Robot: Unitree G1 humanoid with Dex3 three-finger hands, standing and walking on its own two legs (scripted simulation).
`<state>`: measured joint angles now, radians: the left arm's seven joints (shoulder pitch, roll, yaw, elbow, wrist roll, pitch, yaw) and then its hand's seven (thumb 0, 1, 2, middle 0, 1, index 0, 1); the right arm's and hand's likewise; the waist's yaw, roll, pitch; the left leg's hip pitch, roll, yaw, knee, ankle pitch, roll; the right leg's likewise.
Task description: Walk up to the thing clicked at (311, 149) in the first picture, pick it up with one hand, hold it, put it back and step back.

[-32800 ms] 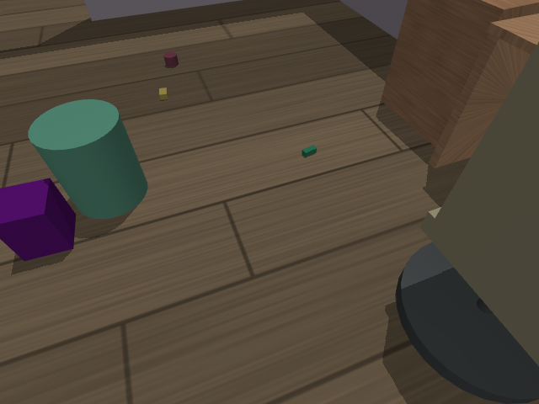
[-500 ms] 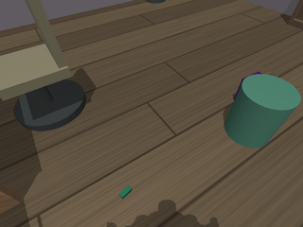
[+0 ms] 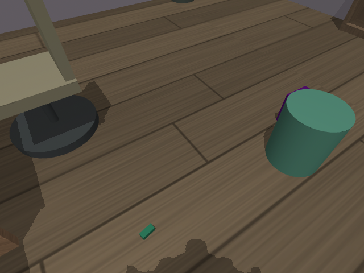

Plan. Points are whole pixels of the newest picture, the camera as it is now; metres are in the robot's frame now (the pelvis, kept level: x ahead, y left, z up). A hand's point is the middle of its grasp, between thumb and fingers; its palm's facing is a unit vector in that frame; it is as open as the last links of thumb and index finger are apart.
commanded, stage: walk up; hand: left
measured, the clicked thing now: (147, 231) +0.46 +0.21 -0.77
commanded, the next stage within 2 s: stand in 0.22 s
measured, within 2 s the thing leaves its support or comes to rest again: neither
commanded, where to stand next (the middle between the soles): +0.04 -0.02 m, yaw +0 degrees
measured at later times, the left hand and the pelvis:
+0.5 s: hand out of the picture +0.08 +0.25 -0.16, palm faces -0.01 -0.94 -0.34, open 7.4 cm; pelvis +0.00 +0.00 +0.00, yaw +0 degrees
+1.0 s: hand out of the picture +0.08 +0.25 -0.16, palm faces -0.01 -0.94 -0.34, open 7.4 cm; pelvis +0.01 +0.00 +0.00, yaw +0 degrees
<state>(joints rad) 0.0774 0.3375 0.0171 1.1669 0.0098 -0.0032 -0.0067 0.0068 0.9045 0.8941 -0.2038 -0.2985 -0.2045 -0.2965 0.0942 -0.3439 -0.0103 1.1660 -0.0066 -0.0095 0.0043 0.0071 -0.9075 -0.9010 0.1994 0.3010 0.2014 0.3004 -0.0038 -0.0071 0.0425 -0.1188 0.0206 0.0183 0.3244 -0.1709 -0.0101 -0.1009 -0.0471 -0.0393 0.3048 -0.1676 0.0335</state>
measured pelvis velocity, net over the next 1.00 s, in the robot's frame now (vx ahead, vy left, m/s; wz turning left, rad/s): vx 0.01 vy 0.00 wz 0.01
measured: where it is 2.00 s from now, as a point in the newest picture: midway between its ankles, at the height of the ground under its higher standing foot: outside the picture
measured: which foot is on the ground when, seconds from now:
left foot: down 0.00-1.00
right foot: down 0.00-1.00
